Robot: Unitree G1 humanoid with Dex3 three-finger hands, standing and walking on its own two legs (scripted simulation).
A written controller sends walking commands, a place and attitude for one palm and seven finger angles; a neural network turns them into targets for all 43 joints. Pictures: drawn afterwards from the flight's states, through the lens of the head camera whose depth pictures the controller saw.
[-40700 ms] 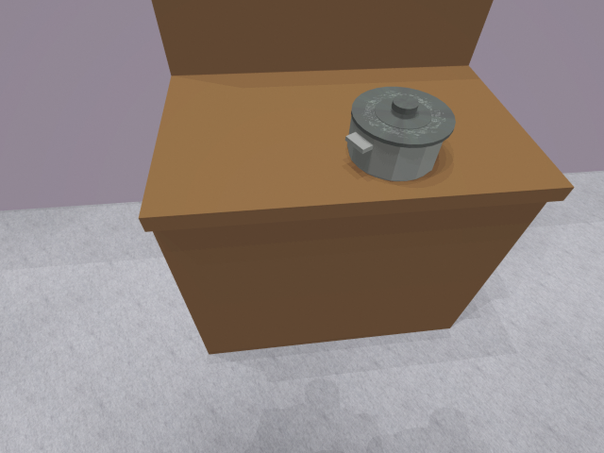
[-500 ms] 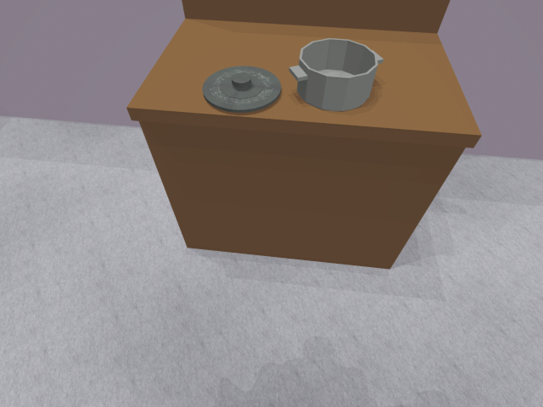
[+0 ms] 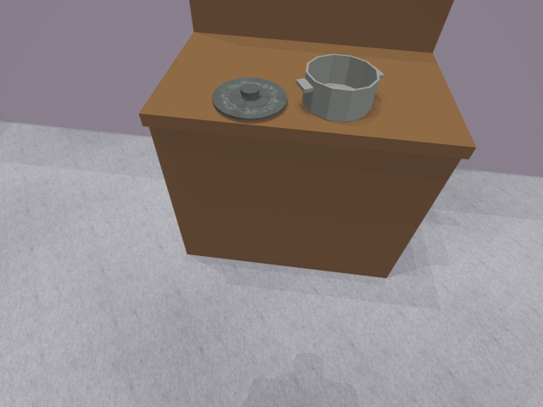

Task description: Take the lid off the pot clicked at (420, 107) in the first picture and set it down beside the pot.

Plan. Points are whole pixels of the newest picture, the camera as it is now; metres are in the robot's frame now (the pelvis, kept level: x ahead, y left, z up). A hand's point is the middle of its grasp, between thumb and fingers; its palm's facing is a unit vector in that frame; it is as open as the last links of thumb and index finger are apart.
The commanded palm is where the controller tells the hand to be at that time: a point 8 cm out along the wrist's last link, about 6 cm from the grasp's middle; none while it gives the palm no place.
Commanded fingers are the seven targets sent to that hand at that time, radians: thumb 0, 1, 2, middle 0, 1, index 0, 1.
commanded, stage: let the arm hang, fingers relaxed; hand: left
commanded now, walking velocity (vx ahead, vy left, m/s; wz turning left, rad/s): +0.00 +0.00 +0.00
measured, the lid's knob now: (249, 90) +0.87 +0.09 +0.00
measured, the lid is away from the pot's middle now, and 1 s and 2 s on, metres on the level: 0.24 0.24 0.24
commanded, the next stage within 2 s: look to check the result in 1.06 s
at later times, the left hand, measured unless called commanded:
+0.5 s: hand out of the picture +0.00 +0.16 -0.18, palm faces +0.04 -0.99 -0.16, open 7.3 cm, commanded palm none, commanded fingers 0.00 0.90 0.90 -0.20 -0.30 -0.20 -0.30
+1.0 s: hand out of the picture +0.01 +0.16 -0.18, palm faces +0.04 -0.98 -0.17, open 7.3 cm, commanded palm none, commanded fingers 0.00 0.90 0.90 -0.20 -0.30 -0.20 -0.30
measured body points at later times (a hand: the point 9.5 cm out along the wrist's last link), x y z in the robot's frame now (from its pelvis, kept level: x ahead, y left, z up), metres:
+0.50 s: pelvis +0.01 +0.01 +0.00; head +0.03 +0.02 +0.45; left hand +0.00 +0.22 -0.17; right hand -0.01 -0.20 -0.16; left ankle -0.02 +0.10 -0.74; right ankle -0.01 -0.12 -0.74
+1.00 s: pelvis +0.02 +0.00 +0.00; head +0.04 +0.01 +0.45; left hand +0.01 +0.22 -0.17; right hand -0.01 -0.20 -0.16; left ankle -0.02 +0.10 -0.74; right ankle -0.01 -0.12 -0.74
